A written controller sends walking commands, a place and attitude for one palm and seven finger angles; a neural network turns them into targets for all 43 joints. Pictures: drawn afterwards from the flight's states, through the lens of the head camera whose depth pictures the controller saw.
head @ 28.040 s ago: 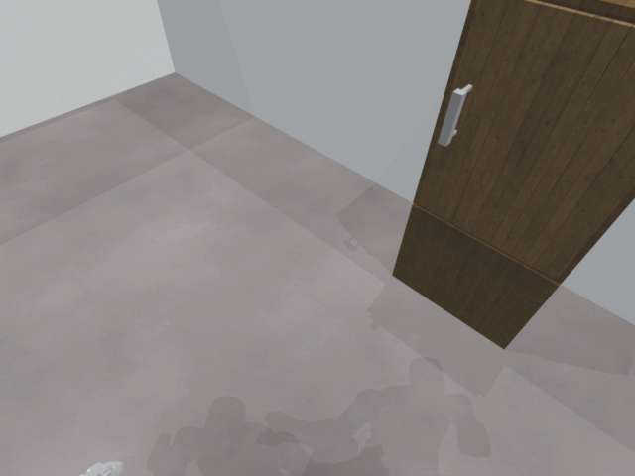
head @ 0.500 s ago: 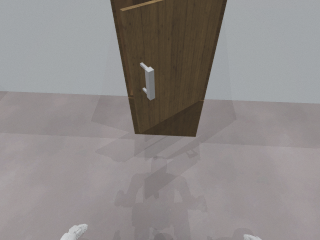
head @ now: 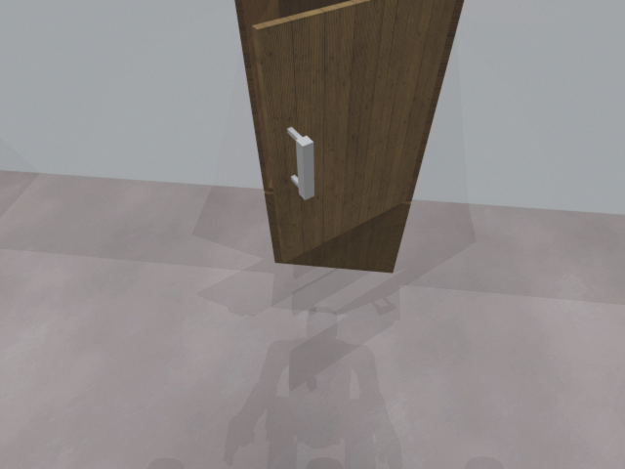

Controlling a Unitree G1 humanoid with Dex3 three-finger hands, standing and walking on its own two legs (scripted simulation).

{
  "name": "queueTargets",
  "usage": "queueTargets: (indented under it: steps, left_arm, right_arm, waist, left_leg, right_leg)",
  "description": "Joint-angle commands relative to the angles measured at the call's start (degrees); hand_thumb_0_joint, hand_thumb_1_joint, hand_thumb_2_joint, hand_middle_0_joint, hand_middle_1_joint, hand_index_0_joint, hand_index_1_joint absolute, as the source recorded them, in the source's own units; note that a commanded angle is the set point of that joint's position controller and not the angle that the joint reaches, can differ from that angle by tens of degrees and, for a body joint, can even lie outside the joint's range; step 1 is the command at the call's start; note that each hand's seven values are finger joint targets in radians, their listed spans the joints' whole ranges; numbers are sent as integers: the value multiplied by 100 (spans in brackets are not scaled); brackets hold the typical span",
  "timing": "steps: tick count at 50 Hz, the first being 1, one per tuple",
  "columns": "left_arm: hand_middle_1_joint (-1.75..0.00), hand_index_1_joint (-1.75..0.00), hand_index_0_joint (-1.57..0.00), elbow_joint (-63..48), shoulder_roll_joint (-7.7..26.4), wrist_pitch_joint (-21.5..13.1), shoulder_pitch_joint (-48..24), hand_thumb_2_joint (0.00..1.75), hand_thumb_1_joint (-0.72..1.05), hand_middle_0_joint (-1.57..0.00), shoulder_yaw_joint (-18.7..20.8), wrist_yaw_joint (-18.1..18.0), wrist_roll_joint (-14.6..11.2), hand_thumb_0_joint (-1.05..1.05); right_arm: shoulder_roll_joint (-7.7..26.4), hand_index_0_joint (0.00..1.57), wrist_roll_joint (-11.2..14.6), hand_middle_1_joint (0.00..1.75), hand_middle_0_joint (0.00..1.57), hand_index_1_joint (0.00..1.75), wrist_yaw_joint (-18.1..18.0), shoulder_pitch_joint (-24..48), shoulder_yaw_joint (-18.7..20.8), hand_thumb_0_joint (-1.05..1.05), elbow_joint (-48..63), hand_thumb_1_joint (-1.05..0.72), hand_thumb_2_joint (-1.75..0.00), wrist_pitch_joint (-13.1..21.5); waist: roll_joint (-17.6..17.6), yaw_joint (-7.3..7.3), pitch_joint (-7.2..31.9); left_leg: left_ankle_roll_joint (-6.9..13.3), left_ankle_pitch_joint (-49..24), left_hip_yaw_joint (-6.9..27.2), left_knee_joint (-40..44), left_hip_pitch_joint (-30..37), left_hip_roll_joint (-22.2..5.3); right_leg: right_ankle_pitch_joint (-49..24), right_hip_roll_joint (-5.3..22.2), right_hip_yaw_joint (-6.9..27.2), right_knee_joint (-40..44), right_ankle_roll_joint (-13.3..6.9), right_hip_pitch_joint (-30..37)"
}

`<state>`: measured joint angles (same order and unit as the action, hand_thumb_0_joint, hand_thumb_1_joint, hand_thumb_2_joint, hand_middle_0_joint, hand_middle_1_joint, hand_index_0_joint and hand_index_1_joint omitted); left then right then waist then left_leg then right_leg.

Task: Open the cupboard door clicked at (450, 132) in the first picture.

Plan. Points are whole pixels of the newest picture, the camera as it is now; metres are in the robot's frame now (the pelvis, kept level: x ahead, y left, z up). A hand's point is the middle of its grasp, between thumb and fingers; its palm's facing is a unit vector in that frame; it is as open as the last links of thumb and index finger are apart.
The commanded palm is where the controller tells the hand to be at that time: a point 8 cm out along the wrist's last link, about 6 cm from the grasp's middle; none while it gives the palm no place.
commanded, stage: let the arm hang, fingers relaxed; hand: left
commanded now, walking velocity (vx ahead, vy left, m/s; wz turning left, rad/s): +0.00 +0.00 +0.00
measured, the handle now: (299, 163) +0.66 +0.07 -0.01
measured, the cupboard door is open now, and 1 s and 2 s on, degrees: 39 39 39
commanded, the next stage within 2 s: look to check the result in 0.36 s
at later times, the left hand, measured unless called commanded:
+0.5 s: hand out of the picture +0.04 +0.18 -0.17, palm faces +0.02 -0.97 -0.23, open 7.4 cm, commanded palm none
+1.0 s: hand out of the picture +0.07 +0.19 -0.16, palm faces +0.01 -0.97 -0.26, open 7.4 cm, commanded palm none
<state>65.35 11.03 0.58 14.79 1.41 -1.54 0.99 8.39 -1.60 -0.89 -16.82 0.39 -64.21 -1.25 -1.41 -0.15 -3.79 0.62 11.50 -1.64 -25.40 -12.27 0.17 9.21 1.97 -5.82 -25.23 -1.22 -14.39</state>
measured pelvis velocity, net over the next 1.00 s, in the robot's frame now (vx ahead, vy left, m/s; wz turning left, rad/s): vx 0.03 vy -0.01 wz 0.00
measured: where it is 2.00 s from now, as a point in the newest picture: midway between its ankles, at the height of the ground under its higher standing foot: outside the picture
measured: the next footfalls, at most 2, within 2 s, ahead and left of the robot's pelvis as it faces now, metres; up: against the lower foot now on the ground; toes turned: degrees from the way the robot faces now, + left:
none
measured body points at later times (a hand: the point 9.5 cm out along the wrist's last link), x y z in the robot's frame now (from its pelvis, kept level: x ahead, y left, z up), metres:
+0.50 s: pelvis +0.01 -0.01 +0.00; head +0.03 -0.02 +0.45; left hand +0.04 +0.23 -0.15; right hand +0.01 -0.24 -0.16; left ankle +0.03 +0.11 -0.74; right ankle +0.05 -0.11 -0.74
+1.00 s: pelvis +0.03 -0.01 +0.01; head +0.05 -0.02 +0.46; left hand +0.07 +0.24 -0.14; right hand +0.06 -0.26 -0.15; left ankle +0.03 +0.11 -0.74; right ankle +0.05 -0.11 -0.74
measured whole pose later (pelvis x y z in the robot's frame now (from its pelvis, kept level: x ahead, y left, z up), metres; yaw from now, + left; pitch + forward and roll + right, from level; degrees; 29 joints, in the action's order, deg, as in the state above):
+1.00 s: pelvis +0.03 -0.01 +0.01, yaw +0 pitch -2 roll +0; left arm 65.9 12.1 -1.0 9.4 1.1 -1.1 0.9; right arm 12.0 -1.5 -1.1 -10.6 0.3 -65.2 -0.3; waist -0.9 -0.2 -4.0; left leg -0.7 11.3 -1.1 -20.0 -7.0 -1.0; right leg 9.5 0.5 -6.4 -20.5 -2.0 -9.4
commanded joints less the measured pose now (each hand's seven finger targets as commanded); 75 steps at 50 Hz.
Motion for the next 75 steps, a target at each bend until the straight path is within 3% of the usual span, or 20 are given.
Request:
queueTargets:
  steps: [1, 3, 13, 22, 42, 55, 56, 58, 65, 66, 69, 71, 72, 73, 74, 75]
  left_arm:
    - [-30, -30, -20, -213, 672, -86, 93, 90, 90, -20, 105, -21, -23, 0]
    - [-30, -30, -20, -222, 693, -103, 79, 90, 90, -20, 117, -27, -16, 0]
    - [-30, -30, -20, -251, 680, -143, -115, 90, 90, -20, 131, -21, -20, 0]
    - [-30, -30, -20, -208, 782, -179, -227, 90, 90, -20, 133, -9, -39, 0]
    - [-30, -30, -20, -125, 964, -206, -374, 90, 90, -20, 115, 4, -45, 0]
    - [-30, -30, -20, -157, 1079, -249, -504, 90, 90, -20, 118, 7, -44, 0]
    - [-30, -30, -20, -168, 1065, -241, -518, 90, 90, -20, 118, 7, -44, 0]
    - [-30, -30, -20, -176, 762, -151, -378, 90, 90, -20, 102, -14, -43, 0]
    - [-30, -30, -20, -627, 989, 87, -407, 90, 90, -20, 348, 69, 19, 0]
    - [-30, -30, -20, -706, 981, 106, -417, 90, 90, -20, 366, 80, 25, 0]
    - [-30, -30, -20, -944, 895, 152, -497, 90, 90, -20, 395, 130, 38, 0]
    - [-30, -30, -20, -1099, 765, 187, -519, 90, 90, -20, 405, 178, 44, 0]
    - [-30, -30, -20, -1167, 697, 217, -511, 90, 90, -20, 416, 206, 48, 0]
    - [-30, -30, -20, -1234, 645, 244, -507, 90, 90, -20, 430, 215, 49, 0]
    - [-30, -30, -20, -1303, 610, 255, -566, 90, 90, -20, 441, 230, 48, 0]
    - [-30, -30, -20, -1331, 557, 223, -531, 90, 90, -20, 436, 245, 40, 0]
  right_arm:
    - [625, 20, 12, 30, 20, 30, -36, -337, 90, 0, 122, -90, -90, 88]
    - [649, 20, 23, 30, 20, 30, -34, -292, 96, 0, 138, -90, -90, 99]
    - [652, 20, 18, 30, 20, 30, -42, -125, 84, 0, 126, -90, -90, 126]
    - [769, 20, 19, 30, 20, 30, -51, -48, 90, 0, 76, -90, -90, 140]
    - [1048, 20, 27, 30, 20, 30, -55, 272, 85, 0, 43, -90, -90, 153]
    - [1181, 20, 34, 30, 20, 30, -58, 461, 80, 0, 72, -90, -90, 188]
    - [1191, 20, 30, 30, 20, 30, -68, 462, 93, 0, 72, -90, -90, 184]
    - [844, 20, 26, 30, 20, 30, -103, 274, 48, 0, 53, -90, -90, 124]
    - [1015, 20, 30, 30, 20, 30, -195, 148, 274, 0, 436, -90, -90, -5]
    - [1011, 20, 27, 30, 20, 30, -200, 147, 299, 0, 511, -90, -90, -10]
    - [1122, 20, 9, 30, 20, 30, -213, 160, 367, 0, 689, -90, -90, 3]
    - [1318, 20, -16, 30, 20, 30, -225, 190, 424, 0, 797, -90, -90, 27]
    - [1401, 20, -28, 30, 20, 30, -227, 250, 455, 0, 845, -90, -90, 54]
    - [1408, 20, -39, 30, 20, 30, -226, 295, 468, 0, 906, -90, -90, 83]
    - [1414, 20, -68, 30, 20, 30, -231, 342, 468, 0, 952, -90, -90, 100]
    - [1407, 20, -83, 30, 20, 30, -231, 413, 462, 0, 983, -90, -90, 117]
  waist:
    - [27, -13, -107]
    - [147, 15, -98]
    - [51, 1, -118]
    - [102, -19, 159]
    - [111, -18, 142]
    - [130, -12, 299]
    - [120, -20, 311]
    - [129, -37, 330]
    - [323, -76, 250]
    - [324, -83, 242]
    - [-140, -80, 192]
    - [-663, -47, 151]
    - [-1046, -7, 159]
    - [-1135, 27, 205]
    - [-974, 30, 152]
    - [-806, 102, 170]
  left_leg:
    - [144, 604, 556, 758, -391, -484]
    - [139, 477, 521, 745, -377, -486]
    - [77, 169, 466, 773, -226, -483]
    - [64, -159, 457, 750, 20, -516]
    - [41, -317, 490, 874, 223, -586]
    - [24, -703, 487, 929, 388, -641]
    - [16, -693, 446, 910, 448, -664]
    - [-37, -778, 268, 680, 511, -690]
    - [-21, -78, -165, 54, 263, -755]
    - [5, 29, -149, 45, 267, -799]
    - [160, 291, 108, 276, 244, -1130]
    - [439, 370, 591, 714, 153, -1676]
    - [680, 55, 792, 941, 72, -2074]
    - [895, -405, 886, 988, 140, -2317]
    - [964, -901, 775, 858, 148, -2381]
    - [868, -1536, 502, 543, 177, -2287]
  right_leg:
    - [1084, 483, 725, 702, -167, 45]
    - [977, 480, 712, 707, -157, 120]
    - [764, 510, 733, 808, -155, 215]
    - [480, 550, 739, 851, -176, 457]
    - [268, 561, 729, 978, -166, 583]
    - [-464, 576, 694, 910, -151, 801]
    - [-525, 559, 744, 909, -158, 754]
    - [-923, 550, 815, 725, -135, 610]
    - [-1001, 544, 1284, 219, -293, 51]
    - [-883, 494, 1337, 158, -298, -82]
    - [-480, 187, 1281, -280, -208, -477]
    - [38, -158, 939, -1197, -85, -716]
    - [1005, -252, 678, -1945, -13, -777]
    - [1692, -208, 609, -2551, 25, -909]
    - [1984, -111, 637, -2682, 34, -968]
    - [1970, -35, 621, -2309, 26, -778]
